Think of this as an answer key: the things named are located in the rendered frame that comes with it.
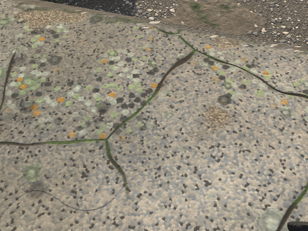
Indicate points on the right robot hand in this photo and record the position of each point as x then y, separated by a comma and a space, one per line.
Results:
297, 225

